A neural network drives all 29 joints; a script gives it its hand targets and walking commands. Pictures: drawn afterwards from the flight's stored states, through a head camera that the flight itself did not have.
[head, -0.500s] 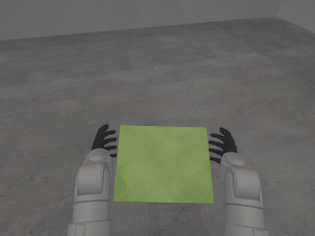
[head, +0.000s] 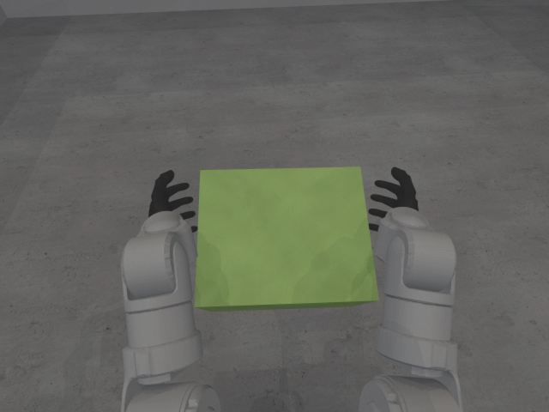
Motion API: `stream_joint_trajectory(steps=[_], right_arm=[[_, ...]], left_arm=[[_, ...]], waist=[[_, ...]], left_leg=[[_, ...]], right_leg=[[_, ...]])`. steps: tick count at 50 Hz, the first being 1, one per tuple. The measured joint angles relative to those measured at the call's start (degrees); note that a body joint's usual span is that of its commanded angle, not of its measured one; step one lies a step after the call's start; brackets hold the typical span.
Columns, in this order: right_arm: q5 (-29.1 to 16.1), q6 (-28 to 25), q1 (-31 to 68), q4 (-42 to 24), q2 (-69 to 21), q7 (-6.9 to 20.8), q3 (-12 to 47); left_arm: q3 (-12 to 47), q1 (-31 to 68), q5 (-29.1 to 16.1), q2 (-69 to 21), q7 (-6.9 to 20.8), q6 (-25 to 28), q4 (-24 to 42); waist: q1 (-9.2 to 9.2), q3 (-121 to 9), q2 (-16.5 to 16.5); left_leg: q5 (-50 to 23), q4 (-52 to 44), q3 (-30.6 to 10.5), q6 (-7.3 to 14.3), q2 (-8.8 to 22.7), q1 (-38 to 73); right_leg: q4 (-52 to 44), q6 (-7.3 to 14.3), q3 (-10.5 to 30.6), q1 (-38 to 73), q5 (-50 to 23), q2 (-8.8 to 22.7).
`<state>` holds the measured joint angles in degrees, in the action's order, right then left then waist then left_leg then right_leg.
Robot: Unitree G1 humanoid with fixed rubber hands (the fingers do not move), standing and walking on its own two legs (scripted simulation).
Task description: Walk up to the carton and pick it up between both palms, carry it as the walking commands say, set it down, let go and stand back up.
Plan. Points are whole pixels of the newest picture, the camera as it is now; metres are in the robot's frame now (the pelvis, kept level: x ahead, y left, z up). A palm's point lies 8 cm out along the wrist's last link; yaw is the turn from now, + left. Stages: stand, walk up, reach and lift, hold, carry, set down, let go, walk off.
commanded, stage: carry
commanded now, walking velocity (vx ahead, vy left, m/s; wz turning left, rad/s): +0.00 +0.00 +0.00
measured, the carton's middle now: (281, 243) +0.37 -0.01 +0.03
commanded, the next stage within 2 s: none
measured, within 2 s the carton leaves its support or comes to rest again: neither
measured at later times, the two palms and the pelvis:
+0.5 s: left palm (152, 247) +0.30 +0.15 +0.13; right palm (409, 253) +0.29 -0.16 +0.13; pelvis -0.03 +0.00 +0.01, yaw -1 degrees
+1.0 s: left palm (157, 243) +0.31 +0.15 +0.12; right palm (408, 249) +0.30 -0.16 +0.12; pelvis +0.04 +0.00 +0.01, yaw -2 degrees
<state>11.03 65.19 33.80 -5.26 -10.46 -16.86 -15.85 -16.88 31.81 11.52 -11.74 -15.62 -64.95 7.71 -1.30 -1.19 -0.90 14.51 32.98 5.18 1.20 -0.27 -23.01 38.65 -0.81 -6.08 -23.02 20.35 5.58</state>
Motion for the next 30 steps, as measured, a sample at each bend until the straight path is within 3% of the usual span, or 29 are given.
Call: stream_joint_trajectory(steps=[3, 6, 12, 30], right_arm=[[0.7, -0.3, -0.1, 0.4, -2.0, 0.4, -0.4], [1.8, -0.4, -1.0, -0.3, -3.2, 0.2, -0.8], [2.8, -0.5, -2.3, -0.6, -2.4, 0.2, -1.7], [1.6, 0.5, -5.5, 3.8, 0.7, 3.0, -0.1]], left_arm=[[-0.3, -0.4, -0.5, 1.6, 0.2, -0.2, -0.3], [-0.8, 0.1, -1.2, 2.0, 0.3, -0.6, -0.8], [0.4, 1.2, -1.6, 1.5, 1.1, -0.9, -2.5], [1.9, -2.6, 1.3, 0.7, 2.3, 0.2, -6.7]], waist=[[0.9, 0.4, -0.2], [2.52, 1.0, 0.6], [4.52, 0.9, 1.4], [1.23, -4.3, 1.5]], left_leg=[[1.2, 1.7, -0.3, 0.7, 0.2, -1.1], [1.2, 2.3, -0.9, 0.7, 0.8, -1.2], [0.2, 1.5, -1.2, 0.7, 1.2, -0.5], [-2.6, -2.4, 0.4, 0.1, 2.2, 1.9]], right_leg=[[0.3, -0.6, 1.1, -0.1, 4.0, -1.4], [-3.0, 0.4, 0.8, 1.3, -3.0, -2.5], [-4.6, 0.6, 0.4, 2.6, -3.2, -3.0], [-8.0, 1.1, 1.7, 4.0, -6.4, -4.0]])
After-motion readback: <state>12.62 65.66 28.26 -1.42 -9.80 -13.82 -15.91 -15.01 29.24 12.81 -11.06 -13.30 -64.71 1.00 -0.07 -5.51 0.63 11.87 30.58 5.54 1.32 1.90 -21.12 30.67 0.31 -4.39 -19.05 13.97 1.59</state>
